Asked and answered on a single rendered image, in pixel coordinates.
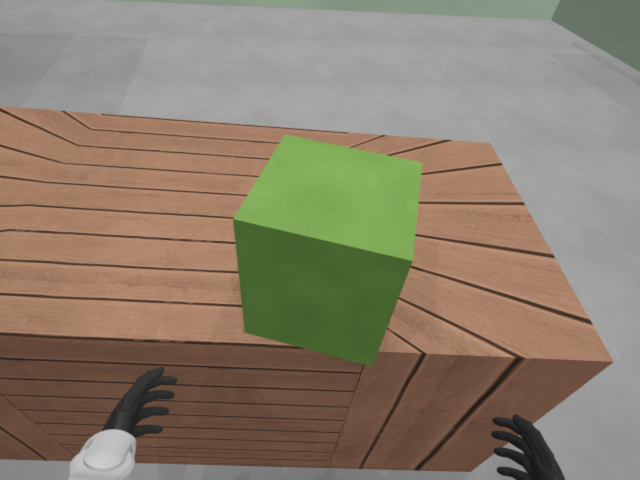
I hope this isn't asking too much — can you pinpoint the left robot hand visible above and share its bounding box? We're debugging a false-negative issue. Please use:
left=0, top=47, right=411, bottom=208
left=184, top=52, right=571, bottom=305
left=102, top=367, right=177, bottom=438

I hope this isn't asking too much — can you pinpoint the right robot hand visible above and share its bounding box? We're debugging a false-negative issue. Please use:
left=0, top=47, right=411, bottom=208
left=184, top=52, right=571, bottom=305
left=491, top=414, right=565, bottom=480

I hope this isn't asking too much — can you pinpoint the left robot forearm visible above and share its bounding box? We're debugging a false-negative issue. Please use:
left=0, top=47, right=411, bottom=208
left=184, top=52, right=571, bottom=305
left=66, top=429, right=136, bottom=480

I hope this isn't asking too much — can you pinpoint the carton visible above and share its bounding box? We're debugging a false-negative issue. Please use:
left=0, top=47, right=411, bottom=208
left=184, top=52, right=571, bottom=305
left=233, top=135, right=422, bottom=366

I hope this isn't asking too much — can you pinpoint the pedestal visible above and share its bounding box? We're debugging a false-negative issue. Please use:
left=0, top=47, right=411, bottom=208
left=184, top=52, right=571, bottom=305
left=0, top=106, right=614, bottom=472

